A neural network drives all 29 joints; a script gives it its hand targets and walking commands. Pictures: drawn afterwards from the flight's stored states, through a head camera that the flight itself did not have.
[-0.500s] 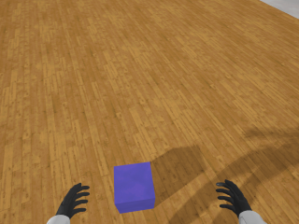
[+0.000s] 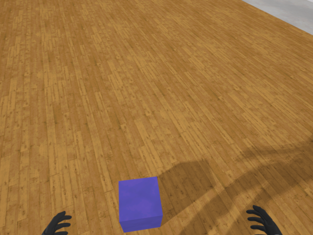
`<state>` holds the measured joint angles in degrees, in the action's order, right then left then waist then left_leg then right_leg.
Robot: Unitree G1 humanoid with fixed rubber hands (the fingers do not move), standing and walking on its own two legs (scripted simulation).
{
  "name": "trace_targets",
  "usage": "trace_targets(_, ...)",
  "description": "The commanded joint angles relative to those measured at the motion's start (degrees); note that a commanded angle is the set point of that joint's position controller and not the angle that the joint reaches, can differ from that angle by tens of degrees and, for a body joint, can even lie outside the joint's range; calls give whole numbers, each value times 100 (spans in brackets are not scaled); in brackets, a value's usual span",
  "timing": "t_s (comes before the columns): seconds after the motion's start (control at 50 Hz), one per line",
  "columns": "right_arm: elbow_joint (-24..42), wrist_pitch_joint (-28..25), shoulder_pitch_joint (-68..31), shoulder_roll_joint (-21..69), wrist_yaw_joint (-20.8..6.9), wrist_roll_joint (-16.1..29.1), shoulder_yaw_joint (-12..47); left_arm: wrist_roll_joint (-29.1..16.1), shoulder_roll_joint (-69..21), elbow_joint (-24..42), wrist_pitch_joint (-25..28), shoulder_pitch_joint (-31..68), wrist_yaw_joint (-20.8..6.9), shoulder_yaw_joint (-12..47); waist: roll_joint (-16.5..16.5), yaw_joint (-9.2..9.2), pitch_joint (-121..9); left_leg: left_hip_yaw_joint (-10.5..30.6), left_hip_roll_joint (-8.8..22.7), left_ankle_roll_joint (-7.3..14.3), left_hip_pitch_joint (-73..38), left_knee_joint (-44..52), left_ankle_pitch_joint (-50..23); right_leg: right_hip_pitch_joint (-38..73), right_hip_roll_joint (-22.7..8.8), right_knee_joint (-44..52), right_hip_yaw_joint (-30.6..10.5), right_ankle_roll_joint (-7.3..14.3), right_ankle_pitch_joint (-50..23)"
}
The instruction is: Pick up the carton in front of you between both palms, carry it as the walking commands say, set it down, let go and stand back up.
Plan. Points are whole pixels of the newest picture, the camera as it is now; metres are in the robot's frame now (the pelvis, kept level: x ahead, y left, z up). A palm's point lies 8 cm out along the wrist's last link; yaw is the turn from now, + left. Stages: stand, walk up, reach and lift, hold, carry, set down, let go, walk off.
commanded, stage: stand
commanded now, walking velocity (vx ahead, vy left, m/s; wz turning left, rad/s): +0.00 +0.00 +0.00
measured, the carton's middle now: (140, 205) +0.39 +0.08 -0.64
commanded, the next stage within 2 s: none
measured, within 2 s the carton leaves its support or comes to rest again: neither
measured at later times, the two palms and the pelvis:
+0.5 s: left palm out of the picture +0.13 +0.30 -0.10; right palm out of the picture +0.11 -0.28 -0.09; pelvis +0.00 +0.02 +0.01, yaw -2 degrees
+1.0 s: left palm out of the picture +0.08 +0.31 -0.10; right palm out of the picture +0.07 -0.29 -0.08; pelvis -0.02 +0.01 +0.01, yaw -1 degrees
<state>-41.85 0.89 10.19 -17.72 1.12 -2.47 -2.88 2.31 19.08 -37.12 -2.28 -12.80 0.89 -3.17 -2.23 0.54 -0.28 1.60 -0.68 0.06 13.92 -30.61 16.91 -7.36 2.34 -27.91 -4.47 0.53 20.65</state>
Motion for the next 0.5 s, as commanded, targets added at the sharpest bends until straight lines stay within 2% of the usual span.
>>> trace_targets(0.0, 236, -155, -350, -783, 26, 46, -158, 31, 614, 234, 220, 387, 6, -124, 52, -87, -185, 316, 492, 40, -588, 347, -1749, -476, -446, 481, -288, -84, -1541)
trace_targets(0.02, 211, -160, -134, -822, 22, 1, -151, 23, 786, 207, 217, 327, -8, -184, 46, -99, -181, 300, 490, 48, -475, 388, -1624, -407, -446, 496, -281, -78, -1398)
trace_targets(0.04, 57, -144, -118, -926, 27, 7, -188, -17, 713, 63, 182, 224, 27, -141, 50, -113, -193, 384, 516, 113, -714, 358, -1699, -485, -522, 492, -359, -70, -1649)
trace_targets(0.06, 111, -159, -259, -948, 16, 14, -186, -86, 659, 3, 202, 207, 13, -78, 290, -16, -206, 348, 511, 90, -458, 393, -1753, -281, -541, 485, -320, -75, -1614)
trace_targets(0.08, -3, -157, -242, -843, 24, 20, -128, -8, 853, -50, 244, 134, 77, -158, 341, -61, -366, 250, 476, 78, -754, 298, -1941, -317, -565, 483, -415, -33, -1962)
trace_targets(0.1, -52, -183, -250, -925, 22, -13, -141, -17, 779, -40, 259, 268, 75, -133, 513, -57, -314, 355, 488, 90, -521, 435, -2084, -119, -561, 431, -392, -50, -2008)
trace_targets(0.12, -123, -181, -112, -905, 14, 41, -102, -67, 812, -73, 260, 250, 44, -114, 468, -39, -392, 292, 543, 81, -596, 407, -2238, -86, -524, 385, -374, -48, -2045)
trace_targets(0.14, -221, -186, -128, -918, 42, 14, -102, -56, 830, -210, 248, 170, 76, -80, 283, -45, -315, 386, 579, 163, -782, 387, -2404, -220, -582, 435, -359, -20, -2335)
trace_targets(0.16, -189, -187, -129, -1007, 38, 60, -102, -59, 785, -238, 229, 146, 79, -59, 148, -139, -396, 292, 574, 101, -798, 359, -2621, -121, -540, 402, -268, -70, -2351)
trace_targets(0.18, -212, -217, -228, -949, 43, 55, -125, -46, 829, -232, 266, 144, 75, -76, 217, -26, -463, 370, 570, 127, -807, 332, -2805, -85, -535, 348, -288, -47, -2478)
trace_targets(0.2, -177, -221, -376, -1014, 32, 52, -109, -36, 776, -218, 261, 226, 72, -35, 202, -38, -508, 327, 576, 90, -876, 353, -2514, -96, -534, 400, -280, -57, -2467)
trace_targets(0.22, -209, -220, -250, -1002, 42, 47, -126, -52, 873, -295, 253, 209, 85, -85, 570, -147, -496, 285, 562, 120, -776, 376, -2549, 28, -609, 409, -399, -43, -2487)
trace_targets(0.24, -294, -178, -309, -1008, 39, 22, -72, -44, 920, -402, 240, 220, 84, -67, 276, 20, -305, 326, 595, 126, -727, 413, -2482, -80, -560, 478, -298, -72, -2242)
trace_targets(0.26, -346, -166, -168, -1008, 42, 59, -83, -28, 1020, -479, 222, 140, 101, -56, 217, -105, -297, 357, 607, 135, -801, 452, -2218, -128, -562, 515, -310, -57, -2166)
trace_targets(0.28, -338, -172, -271, -974, 75, 78, -81, -65, 885, -460, 208, 309, 114, -42, 83, -120, -222, 373, 590, 123, -793, 518, -2350, -133, -587, 534, -352, -57, -2238)
trace_targets(0.3, -417, -163, -232, -995, 76, 93, -63, -83, 849, -512, 257, 155, 99, -5, 128, -13, -198, 425, 620, 160, -794, 590, -2319, -91, -612, 517, -344, -40, -2231)
trace_targets(0.32, -442, -186, -262, -998, 59, 79, -71, -86, 906, -536, 272, 228, 106, -50, 437, -36, -374, 431, 603, 163, -737, 584, -2209, 76, -618, 517, -363, -41, -2178)
trace_targets(0.34, -484, -166, -372, -1055, 89, 46, -77, -95, 915, -554, 226, 297, 80, -28, 470, -58, -280, 391, 595, 133, -858, 655, -2185, -142, -547, 485, -293, -86, -2044)
trace_targets(0.36, -561, -175, -347, -1018, 94, 66, -70, -44, 888, -641, 221, 281, 77, -22, 349, -34, -275, 512, 723, 217, -948, 693, -2196, -175, -578, 545, -339, -35, -2032)
trace_targets(0.38, -535, -221, -377, -966, 108, 71, -17, -42, 762, -601, 238, 425, 50, 16, 391, -153, -177, 533, 732, 198, -820, 723, -2171, -213, -546, 581, -316, -3, -1758)
trace_targets(0.4, -591, -229, -418, -1074, 85, 102, -51, -63, 822, -666, 260, 307, 46, 22, 255, -81, -401, 502, 705, 179, -969, 717, -2068, -159, -587, 585, -315, -26, -1804)
trace_targets(0.42, -602, -236, -378, -1058, 77, 81, -49, -76, 752, -607, 250, 358, 43, 44, 68, -146, -250, 417, 683, 162, -964, 658, -2089, -229, -563, 679, -311, -63, -1960)
trace_targets(0.46, -732, -216, -302, -1162, 99, 56, -55, -73, 714, -695, 274, 432, 41, 34, 419, -132, -124, 417, 659, 204, -834, 735, -2131, -134, -584, 702, -413, 1, -1942)
trace_targets(0.48, -731, -161, -381, -1115, 79, 62, -63, -74, 1004, -843, 264, 285, 64, -14, 79, -146, -163, 424, 710, 208, -978, 733, -2253, -129, -611, 732, -327, -58, -2021)
